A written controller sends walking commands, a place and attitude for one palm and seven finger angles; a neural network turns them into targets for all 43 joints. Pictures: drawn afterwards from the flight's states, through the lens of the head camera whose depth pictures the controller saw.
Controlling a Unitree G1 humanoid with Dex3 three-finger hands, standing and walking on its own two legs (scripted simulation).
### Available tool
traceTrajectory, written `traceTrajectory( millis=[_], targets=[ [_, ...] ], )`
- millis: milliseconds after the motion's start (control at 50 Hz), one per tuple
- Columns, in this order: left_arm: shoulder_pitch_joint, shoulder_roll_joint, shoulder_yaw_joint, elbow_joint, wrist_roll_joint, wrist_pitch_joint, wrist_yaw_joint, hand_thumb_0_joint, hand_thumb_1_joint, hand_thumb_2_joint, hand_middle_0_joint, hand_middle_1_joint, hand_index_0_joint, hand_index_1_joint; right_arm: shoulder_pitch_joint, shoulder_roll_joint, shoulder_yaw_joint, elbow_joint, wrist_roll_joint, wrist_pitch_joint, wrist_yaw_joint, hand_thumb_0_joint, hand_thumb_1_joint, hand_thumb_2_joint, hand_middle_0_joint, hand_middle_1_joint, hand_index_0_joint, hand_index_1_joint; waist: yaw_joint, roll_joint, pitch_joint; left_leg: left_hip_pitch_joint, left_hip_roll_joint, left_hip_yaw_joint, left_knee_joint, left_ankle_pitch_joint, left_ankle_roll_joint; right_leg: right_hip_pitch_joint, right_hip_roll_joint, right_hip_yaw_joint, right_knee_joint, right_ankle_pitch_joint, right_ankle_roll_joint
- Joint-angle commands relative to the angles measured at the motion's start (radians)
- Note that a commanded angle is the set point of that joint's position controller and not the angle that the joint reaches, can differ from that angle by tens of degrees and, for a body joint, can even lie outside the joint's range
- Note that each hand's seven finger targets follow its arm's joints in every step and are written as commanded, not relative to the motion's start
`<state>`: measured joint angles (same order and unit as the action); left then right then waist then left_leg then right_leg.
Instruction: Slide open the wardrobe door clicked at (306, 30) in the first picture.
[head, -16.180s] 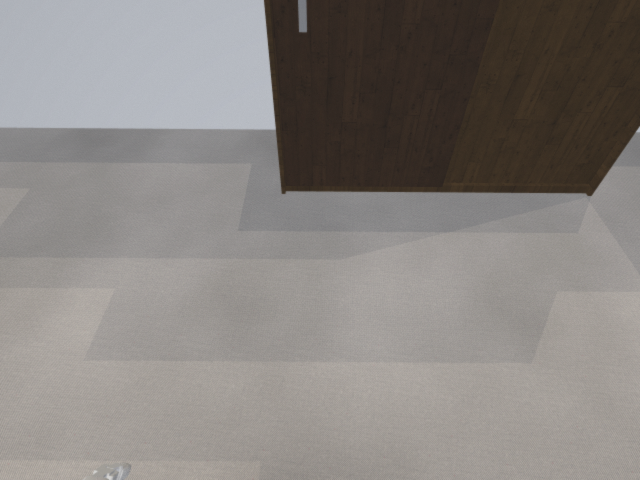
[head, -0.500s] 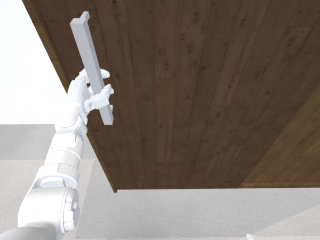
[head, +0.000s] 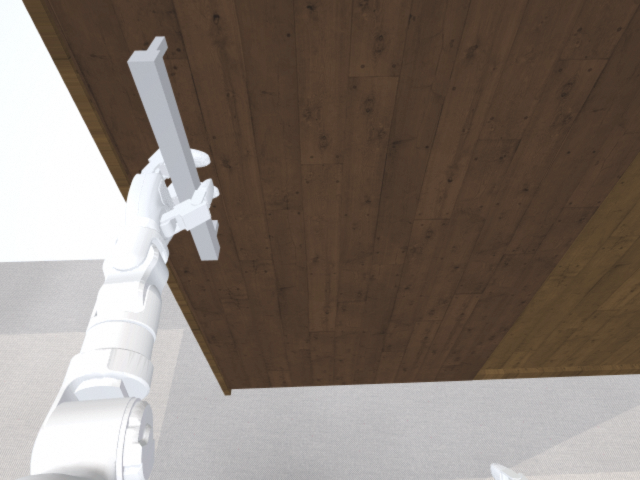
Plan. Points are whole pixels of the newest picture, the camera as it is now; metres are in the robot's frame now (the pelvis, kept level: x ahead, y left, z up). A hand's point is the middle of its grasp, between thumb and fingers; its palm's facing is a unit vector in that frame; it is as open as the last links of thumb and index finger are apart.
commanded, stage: grip the handle and tug to test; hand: left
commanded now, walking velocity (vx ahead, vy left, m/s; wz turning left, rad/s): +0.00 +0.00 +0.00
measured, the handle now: (188, 166) +0.47 +0.18 +0.16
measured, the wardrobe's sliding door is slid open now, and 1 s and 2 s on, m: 0.00 0.03 0.12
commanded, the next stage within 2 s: tug the door sideways, standing still in 0.10 s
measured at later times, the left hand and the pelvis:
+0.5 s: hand (202, 202) +0.42 +0.16 +0.14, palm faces +0.08 -1.00 +0.00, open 5.9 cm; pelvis +0.02 +0.00 +0.00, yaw +3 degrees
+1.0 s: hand (228, 204) +0.42 +0.12 +0.14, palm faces +0.06 -1.00 -0.07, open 6.2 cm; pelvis -0.01 +0.00 +0.00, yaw +4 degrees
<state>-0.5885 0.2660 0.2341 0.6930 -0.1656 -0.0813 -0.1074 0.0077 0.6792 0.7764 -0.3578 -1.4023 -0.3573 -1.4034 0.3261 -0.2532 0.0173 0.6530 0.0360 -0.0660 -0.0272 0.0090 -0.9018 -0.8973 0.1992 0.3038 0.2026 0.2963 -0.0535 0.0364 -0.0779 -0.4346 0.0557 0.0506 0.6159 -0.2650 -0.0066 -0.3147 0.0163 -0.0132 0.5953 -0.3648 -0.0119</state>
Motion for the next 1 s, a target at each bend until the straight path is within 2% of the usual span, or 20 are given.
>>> traceTrajectory(
  millis=[0, 40, 80, 120, 160, 180, 280, 340, 360, 400, 460, 500, 540, 680, 860, 900, 920, 940, 960, 980],
  targets=[
    [-0.234, 0.159, 0.031, -0.314, -0.019, -0.052, -0.023, 0.0, 0.9, 0.9, -0.45, -1.4, -0.45, -1.4, -0.057, -0.129, -0.05, -0.151, 0.004, -0.046, -0.005, 0.0, -0.9, -0.9, 0.2, 0.3, 0.2, 0.3, 0.062, -0.05, -0.301, 0.246, -0.05, -0.011, -0.034, 0.317, 0.051, 0.074, 0.027, -0.016, -0.061, 0.519, -0.007],
    [-0.205, 0.151, 0.024, -0.391, -0.019, -0.041, -0.023, 0.0, 0.9, 0.9, -0.45, -1.4, -0.45, -1.4, -0.068, -0.125, -0.05, -0.162, 0.006, -0.045, -0.001, 0.0, -0.9, -0.9, 0.2, 0.3, 0.2, 0.3, 0.069, -0.017, -0.315, 0.264, -0.049, -0.009, -0.034, 0.355, 0.049, 0.084, 0.025, -0.013, -0.055, 0.553, -0.008],
    [-0.161, 0.134, 0.016, -0.423, -0.021, -0.02, -0.022, 0.0, 0.9, 0.9, -0.45, -1.4, -0.45, -1.4, -0.07, -0.123, -0.052, -0.167, 0.005, -0.044, 0.001, 0.0, -0.9, -0.9, 0.2, 0.3, 0.2, 0.3, 0.072, -0.048, -0.318, 0.273, -0.046, -0.008, -0.037, 0.388, 0.049, 0.099, 0.025, -0.017, -0.055, 0.589, -0.006],
    [-0.159, 0.139, 0.015, -0.459, -0.022, -0.001, -0.018, 0.0, 0.9, 0.9, -0.45, -1.4, -0.45, -1.4, -0.078, -0.123, -0.051, -0.169, 0.005, -0.038, -0.001, 0.0, -0.9, -0.9, 0.2, 0.3, 0.2, 0.3, 0.067, -0.032, -0.305, 0.278, -0.046, -0.005, -0.037, 0.407, 0.049, 0.104, 0.022, -0.016, -0.058, 0.609, -0.004],
    [-0.101, 0.131, 0.019, -0.502, -0.022, 0.019, -0.018, 0.0, 0.9, 0.9, -0.45, -1.4, -0.45, -1.4, -0.084, -0.119, -0.053, -0.176, 0.003, -0.034, 0.0, 0.0, -0.9, -0.9, 0.2, 0.3, 0.2, 0.3, 0.082, -0.021, -0.329, 0.297, -0.047, 0.0, -0.033, 0.462, 0.048, 0.128, 0.02, -0.013, -0.052, 0.665, -0.004],
    [-0.099, 0.132, 0.015, -0.511, -0.02, 0.032, -0.019, 0.0, 0.9, 0.9, -0.45, -1.4, -0.45, -1.4, -0.083, -0.119, -0.052, -0.175, 0.003, -0.031, 0.0, 0.0, -0.9, -0.9, 0.2, 0.3, 0.2, 0.3, 0.076, -0.031, -0.326, 0.3, -0.044, -0.002, -0.035, 0.476, 0.047, 0.129, 0.02, -0.016, -0.052, 0.67, -0.003],
    [-0.37, 0.06, -0.076, -0.44, -0.001, 0.079, 0.01, 0.0, 0.9, 0.9, -0.45, -1.4, -0.45, -1.4, -0.066, -0.119, -0.051, -0.124, -0.002, -0.012, -0.021, 0.0, -0.9, -0.9, 0.2, 0.3, 0.2, 0.3, -0.008, -0.029, -0.244, 0.313, -0.047, -0.02, -0.018, 0.418, 0.047, 0.021, 0.023, -0.021, -0.074, 0.6, 0.002],
    [-0.402, 0.009, -0.12, -0.441, 0.015, 0.082, 0.026, 0.0, 0.9, 0.9, -0.45, -1.4, -0.45, -1.4, -0.057, -0.113, -0.056, -0.111, -0.008, -0.012, -0.019, 0.0, -0.9, -0.9, 0.2, 0.3, 0.2, 0.3, -0.009, 0.023, -0.311, 0.37, -0.049, -0.034, 0.002, 0.485, 0.045, 0.003, 0.02, -0.025, -0.059, 0.606, -0.003],
    [-0.412, -0.009, -0.131, -0.426, 0.012, 0.083, 0.028, 0.0, 0.9, 0.9, -0.45, -1.4, -0.45, -1.4, -0.054, -0.112, -0.056, -0.107, -0.011, -0.013, -0.018, 0.0, -0.9, -0.9, 0.2, 0.3, 0.2, 0.3, -0.015, -0.005, -0.311, 0.373, -0.048, -0.042, 0.007, 0.484, 0.044, -0.008, 0.021, -0.029, -0.06, 0.598, -0.002],
    [-0.414, -0.049, -0.175, -0.397, 0.012, 0.075, 0.026, 0.0, 0.9, 0.9, -0.45, -1.4, -0.45, -1.4, -0.05, -0.114, -0.056, -0.102, -0.013, -0.014, -0.017, 0.0, -0.9, -0.9, 0.2, 0.3, 0.2, 0.3, -0.024, -0.046, -0.304, 0.362, -0.05, -0.045, 0.008, 0.458, 0.046, -0.009, 0.022, -0.033, -0.063, 0.587, 0.0],
    [-0.461, -0.09, -0.223, -0.379, 0.014, 0.057, 0.024, 0.0, 0.9, 0.9, -0.45, -1.4, -0.45, -1.4, -0.061, -0.111, -0.053, -0.1, -0.009, -0.02, -0.011, 0.0, -0.9, -0.9, 0.2, 0.3, 0.2, 0.3, -0.029, -0.017, -0.304, 0.37, -0.051, -0.059, 0.01, 0.413, 0.042, -0.046, 0.02, -0.035, -0.059, 0.528, -0.005],
    [-0.487, -0.103, -0.243, -0.371, 0.013, 0.04, 0.024, 0.0, 0.9, 0.9, -0.45, -1.4, -0.45, -1.4, -0.057, -0.115, -0.053, -0.1, -0.012, -0.027, -0.007, 0.0, -0.9, -0.9, 0.2, 0.3, 0.2, 0.3, -0.031, -0.039, -0.313, 0.371, -0.052, -0.066, 0.01, 0.402, 0.044, -0.045, 0.021, -0.039, -0.057, 0.512, -0.006],
    [-0.533, -0.126, -0.27, -0.38, 0.015, 0.024, 0.026, 0.0, 0.9, 0.9, -0.45, -1.4, -0.45, -1.4, -0.064, -0.11, -0.052, -0.101, -0.01, -0.035, -0.003, 0.0, -0.9, -0.9, 0.2, 0.3, 0.2, 0.3, -0.036, 0.001, -0.328, 0.39, -0.051, -0.072, 0.013, 0.393, 0.041, -0.067, 0.02, -0.038, -0.053, 0.492, -0.008],
    [-0.605, -0.222, -0.358, -0.312, 0.015, -0.021, 0.042, 0.0, 0.9, 0.9, -0.45, -1.4, -0.45, -1.4, -0.058, -0.107, -0.045, -0.082, -0.008, -0.068, 0.011, 0.0, -0.9, -0.9, 0.2, 0.3, 0.2, 0.3, -0.051, -0.005, -0.294, 0.382, -0.046, -0.096, 0.009, 0.302, 0.034, -0.13, 0.025, -0.048, -0.052, 0.381, -0.013],
    [-0.679, -0.273, -0.396, -0.252, 0.023, -0.054, 0.088, 0.0, 0.9, 0.9, -0.45, -1.4, -0.45, -1.4, -0.038, -0.109, -0.046, -0.05, -0.012, -0.103, 0.025, 0.0, -0.9, -0.9, 0.2, 0.3, 0.2, 0.3, -0.057, -0.013, -0.299, 0.372, -0.042, -0.115, -0.001, 0.225, 0.026, -0.169, 0.028, -0.056, -0.042, 0.289, -0.017],
    [-0.689, -0.266, -0.388, -0.245, 0.026, -0.062, 0.102, 0.0, 0.9, 0.9, -0.45, -1.4, -0.45, -1.4, -0.031, -0.112, -0.049, -0.044, -0.014, -0.108, 0.027, 0.0, -0.9, -0.9, 0.2, 0.3, 0.2, 0.3, -0.055, -0.019, -0.309, 0.367, -0.043, -0.114, -0.001, 0.221, 0.026, -0.162, 0.028, -0.056, -0.043, 0.285, -0.016],
    [-0.768, -0.25, -0.382, -0.281, 0.024, -0.068, 0.112, 0.0, 0.9, 0.9, -0.45, -1.4, -0.45, -1.4, -0.04, -0.112, -0.046, -0.046, -0.012, -0.111, 0.026, 0.0, -0.9, -0.9, 0.2, 0.3, 0.2, 0.3, -0.061, -0.01, -0.321, 0.374, -0.044, -0.115, -0.003, 0.205, 0.027, -0.165, 0.028, -0.053, -0.045, 0.276, -0.015],
    [-0.752, 0.265, -0.035, -0.27, 0.094, -0.107, 0.18, 0.0, 0.9, 0.9, -0.45, -1.4, -0.45, -1.4, -0.041, -0.166, -0.058, -0.044, 0.006, -0.066, -0.029, 0.0, -0.9, -0.9, 0.2, 0.3, 0.2, 0.3, 0.021, -0.049, -0.303, 0.347, 0.026, -0.138, -0.036, 0.177, 0.077, -0.038, -0.033, -0.006, -0.053, 0.187, 0.014],
    [-0.694, 0.083, -0.181, -0.26, 0.089, -0.114, 0.174, 0.0, 0.9, 0.9, -0.45, -1.4, -0.45, -1.4, -0.084, -0.124, -0.04, -0.053, 0.002, -0.045, -0.044, 0.0, -0.9, -0.9, 0.2, 0.3, 0.2, 0.3, 0.005, -0.071, -0.283, 0.338, 0.02, -0.116, -0.062, 0.151, 0.082, -0.005, -0.037, -0.017, -0.062, 0.196, 0.02],
    [-0.677, 0.022, -0.224, -0.264, 0.079, -0.117, 0.165, 0.0, 0.9, 0.9, -0.45, -1.4, -0.45, -1.4, -0.111, -0.113, -0.038, -0.068, 0.002, -0.036, -0.055, 0.0, -0.9, -0.9, 0.2, 0.3, 0.2, 0.3, 0.001, -0.037, -0.263, 0.343, 0.045, -0.123, -0.075, 0.116, 0.085, 0.0, -0.038, -0.023, -0.049, 0.166, 0.025]
  ],
)
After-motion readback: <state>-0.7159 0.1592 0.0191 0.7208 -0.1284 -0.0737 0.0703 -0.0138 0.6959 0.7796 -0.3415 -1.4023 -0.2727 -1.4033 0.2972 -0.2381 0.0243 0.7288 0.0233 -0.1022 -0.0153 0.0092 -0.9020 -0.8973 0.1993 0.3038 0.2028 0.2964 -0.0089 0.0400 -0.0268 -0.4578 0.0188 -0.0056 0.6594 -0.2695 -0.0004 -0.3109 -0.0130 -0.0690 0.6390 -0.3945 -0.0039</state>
